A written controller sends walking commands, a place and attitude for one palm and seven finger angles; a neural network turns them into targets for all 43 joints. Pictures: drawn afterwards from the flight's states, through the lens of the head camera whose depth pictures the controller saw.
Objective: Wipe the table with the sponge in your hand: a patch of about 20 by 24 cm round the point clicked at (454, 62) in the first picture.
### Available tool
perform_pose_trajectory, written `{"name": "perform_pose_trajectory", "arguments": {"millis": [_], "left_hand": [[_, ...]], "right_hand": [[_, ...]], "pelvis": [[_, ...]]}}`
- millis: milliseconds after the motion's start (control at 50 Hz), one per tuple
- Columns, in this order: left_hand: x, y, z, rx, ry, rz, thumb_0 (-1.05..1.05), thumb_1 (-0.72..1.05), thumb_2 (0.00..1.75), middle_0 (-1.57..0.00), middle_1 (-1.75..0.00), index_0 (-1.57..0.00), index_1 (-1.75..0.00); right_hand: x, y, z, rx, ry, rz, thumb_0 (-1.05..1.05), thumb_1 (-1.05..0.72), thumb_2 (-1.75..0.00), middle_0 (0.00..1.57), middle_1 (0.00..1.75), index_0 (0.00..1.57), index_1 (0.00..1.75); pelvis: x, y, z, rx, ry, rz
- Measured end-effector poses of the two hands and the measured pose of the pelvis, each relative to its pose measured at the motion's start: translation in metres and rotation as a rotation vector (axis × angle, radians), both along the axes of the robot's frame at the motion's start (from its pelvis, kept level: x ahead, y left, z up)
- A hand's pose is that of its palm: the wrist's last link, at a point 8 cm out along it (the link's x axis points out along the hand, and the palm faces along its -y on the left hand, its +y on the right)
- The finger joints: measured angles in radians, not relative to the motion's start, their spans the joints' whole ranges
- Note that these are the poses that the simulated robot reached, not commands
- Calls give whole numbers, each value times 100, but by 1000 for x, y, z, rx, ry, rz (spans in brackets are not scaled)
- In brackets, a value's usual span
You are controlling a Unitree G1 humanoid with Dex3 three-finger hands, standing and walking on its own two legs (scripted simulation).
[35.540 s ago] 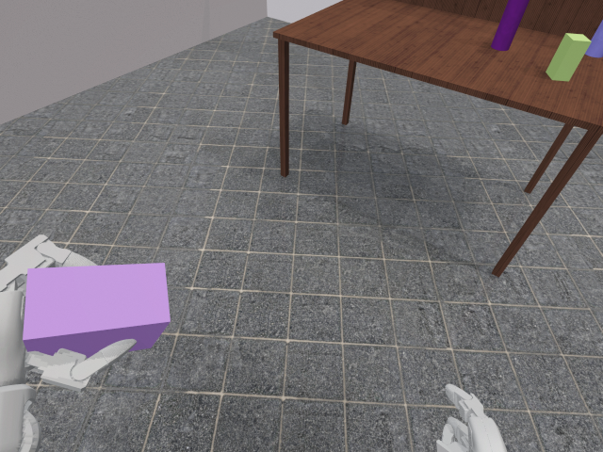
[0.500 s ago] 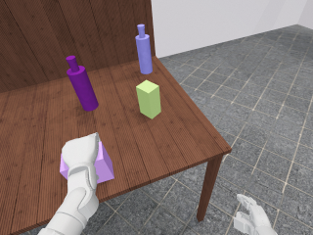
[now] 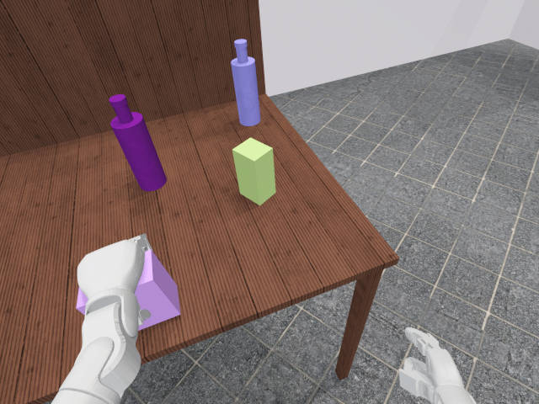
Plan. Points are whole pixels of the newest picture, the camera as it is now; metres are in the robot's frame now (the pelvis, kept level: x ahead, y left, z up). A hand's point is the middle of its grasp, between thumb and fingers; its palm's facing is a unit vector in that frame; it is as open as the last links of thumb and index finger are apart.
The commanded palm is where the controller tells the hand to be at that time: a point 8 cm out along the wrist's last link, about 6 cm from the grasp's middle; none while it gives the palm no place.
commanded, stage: slide back across to the middle lane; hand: left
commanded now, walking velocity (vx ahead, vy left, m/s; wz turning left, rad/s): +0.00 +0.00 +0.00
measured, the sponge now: (137, 300) +0.26 +0.26 +0.00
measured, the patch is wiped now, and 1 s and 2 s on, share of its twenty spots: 1.00 1.00 1.00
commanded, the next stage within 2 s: wipe forward along the middle lane in 0.12 s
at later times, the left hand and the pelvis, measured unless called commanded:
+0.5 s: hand (100, 297) +0.24 +0.30 +0.03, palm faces -0.05 -0.09 -0.99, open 9.8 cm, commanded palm +0.23 +0.31 +0.07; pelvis -0.01 +0.01 +0.00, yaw +1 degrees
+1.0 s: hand (103, 271) +0.29 +0.32 +0.03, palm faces -0.13 +0.01 -0.99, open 9.8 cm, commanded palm +0.29 +0.32 +0.06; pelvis -0.04 -0.01 -0.01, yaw +3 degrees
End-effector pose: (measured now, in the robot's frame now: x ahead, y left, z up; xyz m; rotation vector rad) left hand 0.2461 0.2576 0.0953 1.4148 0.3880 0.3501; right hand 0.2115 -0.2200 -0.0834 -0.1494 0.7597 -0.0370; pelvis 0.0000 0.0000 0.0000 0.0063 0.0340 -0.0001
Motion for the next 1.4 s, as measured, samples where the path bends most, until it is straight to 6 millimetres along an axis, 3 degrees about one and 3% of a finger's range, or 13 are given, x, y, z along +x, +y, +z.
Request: {"name": "perform_pose_trajectory", "arguments": {"millis": [260, 500, 680, 1060, 1400], "left_hand": [[-29, 31, 0, 12, 12, 27, -1, -46, 107, -71, -139, -74, -138], [-18, 41, -5, 35, 55, 3, -3, -49, 107, -74, -136, -77, -135], [1, 48, -6, 82, 84, 12, -2, -50, 108, -76, -135, -79, -134], [37, 59, -5, 137, 131, -14, 0, -54, 111, -78, -134, -81, -133], [73, 73, -5, 160, 159, 8, 1, -55, 112, -79, -133, -82, -134]], "right_hand": [[3, 9, 5, -18, -19, 19, 1, -91, -90, 20, 30, 20, 30], [-12, 17, -5, -31, 15, 25, 1, -91, -90, 20, 30, 20, 30], [-43, 5, -21, -43, 84, -3, 1, -91, -90, 20, 30, 20, 30], [-133, -56, -52, -97, 265, -122, 1, -91, -90, 20, 30, 20, 30], [-183, -74, -64, -107, 385, -176, 1, -91, -90, 20, 30, 20, 30]], "pelvis": [[-2, 7, 1, -7, -10, 8], [-13, 10, 0, -7, 12, 26], [-26, 3, -3, -1, 39, 39], [-47, -18, -13, 6, 119, 43], [-53, -26, -19, -2, 195, 33]]}}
